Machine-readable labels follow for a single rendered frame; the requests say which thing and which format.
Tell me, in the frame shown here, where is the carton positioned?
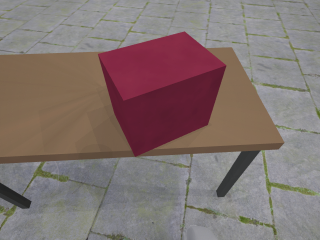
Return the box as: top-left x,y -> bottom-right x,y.
98,31 -> 227,157

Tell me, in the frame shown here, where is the right robot thigh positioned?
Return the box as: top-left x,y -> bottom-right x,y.
182,226 -> 218,240

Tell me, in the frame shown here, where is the table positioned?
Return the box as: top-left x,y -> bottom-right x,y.
0,47 -> 285,209

